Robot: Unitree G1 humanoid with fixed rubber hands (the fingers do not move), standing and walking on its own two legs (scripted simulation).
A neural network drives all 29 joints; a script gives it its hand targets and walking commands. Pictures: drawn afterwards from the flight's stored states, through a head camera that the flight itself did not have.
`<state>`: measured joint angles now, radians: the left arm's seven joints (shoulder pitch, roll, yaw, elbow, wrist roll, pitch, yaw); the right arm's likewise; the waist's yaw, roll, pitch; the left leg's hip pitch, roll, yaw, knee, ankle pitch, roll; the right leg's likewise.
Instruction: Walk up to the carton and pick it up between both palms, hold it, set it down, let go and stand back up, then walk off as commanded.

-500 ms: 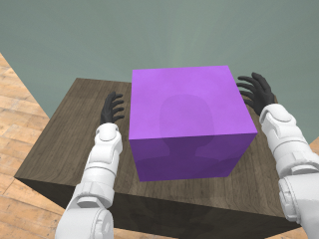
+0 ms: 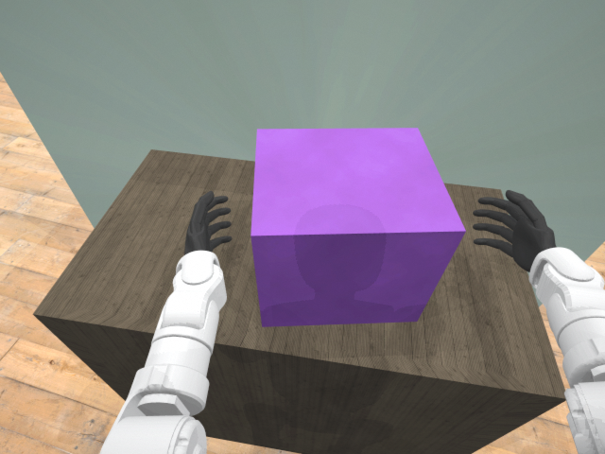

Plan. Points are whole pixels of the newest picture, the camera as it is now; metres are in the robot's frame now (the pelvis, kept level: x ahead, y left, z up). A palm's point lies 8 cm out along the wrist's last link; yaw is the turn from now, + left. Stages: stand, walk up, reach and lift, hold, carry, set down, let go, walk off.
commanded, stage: set down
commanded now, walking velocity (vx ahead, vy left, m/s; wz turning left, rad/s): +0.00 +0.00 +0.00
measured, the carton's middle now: (339, 228) +0.46 -0.02 +0.04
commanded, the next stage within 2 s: none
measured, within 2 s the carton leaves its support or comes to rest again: neither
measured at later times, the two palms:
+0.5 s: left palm (180, 294) +0.30 +0.19 +0.07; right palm (535, 304) +0.33 -0.28 +0.05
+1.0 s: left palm (172, 328) +0.25 +0.18 +0.07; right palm (561, 352) +0.27 -0.29 +0.05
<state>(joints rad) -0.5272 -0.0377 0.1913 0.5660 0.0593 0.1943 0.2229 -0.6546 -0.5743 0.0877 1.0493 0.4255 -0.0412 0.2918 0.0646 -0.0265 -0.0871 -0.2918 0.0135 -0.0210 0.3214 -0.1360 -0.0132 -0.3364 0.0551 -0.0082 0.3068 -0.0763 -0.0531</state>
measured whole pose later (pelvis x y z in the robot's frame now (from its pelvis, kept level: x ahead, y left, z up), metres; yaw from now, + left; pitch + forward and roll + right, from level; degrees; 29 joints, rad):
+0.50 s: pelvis +0.02 +0.00 +0.00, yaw +0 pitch +7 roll +0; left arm -0.03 -0.04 0.03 0.02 0.06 0.20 0.22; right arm -0.20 -0.59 0.06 0.73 0.49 -0.19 0.31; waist 0.06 -0.04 -0.10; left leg -0.28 0.01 -0.02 0.32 -0.16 -0.03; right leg -0.32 0.05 -0.01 0.31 -0.10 -0.06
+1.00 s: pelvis +0.03 +0.01 +0.00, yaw +0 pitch +4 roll +0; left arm 0.23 -0.04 -0.06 -0.23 0.06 0.26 0.23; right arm 0.12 -0.61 -0.02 0.47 0.49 -0.12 0.34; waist 0.06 -0.05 -0.10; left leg -0.22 0.01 -0.02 0.32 -0.18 -0.02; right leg -0.26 0.06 -0.01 0.31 -0.12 -0.06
